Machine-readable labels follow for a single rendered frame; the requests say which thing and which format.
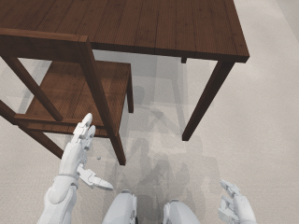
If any chair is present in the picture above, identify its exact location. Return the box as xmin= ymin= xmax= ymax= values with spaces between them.
xmin=0 ymin=28 xmax=134 ymax=166

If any left robot shin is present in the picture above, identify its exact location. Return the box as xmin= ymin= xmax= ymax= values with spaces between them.
xmin=121 ymin=189 xmax=135 ymax=224

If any table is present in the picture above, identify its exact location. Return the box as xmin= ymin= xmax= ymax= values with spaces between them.
xmin=0 ymin=0 xmax=250 ymax=142

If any left robot hand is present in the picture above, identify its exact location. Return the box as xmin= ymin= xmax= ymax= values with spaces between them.
xmin=59 ymin=113 xmax=113 ymax=191

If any robot left forearm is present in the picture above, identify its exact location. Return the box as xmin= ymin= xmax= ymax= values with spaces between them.
xmin=36 ymin=175 xmax=79 ymax=224

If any right robot hand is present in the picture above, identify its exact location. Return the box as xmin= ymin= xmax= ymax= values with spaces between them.
xmin=218 ymin=179 xmax=257 ymax=224

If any robot right thigh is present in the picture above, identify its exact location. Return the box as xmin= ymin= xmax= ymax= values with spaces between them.
xmin=164 ymin=202 xmax=201 ymax=224

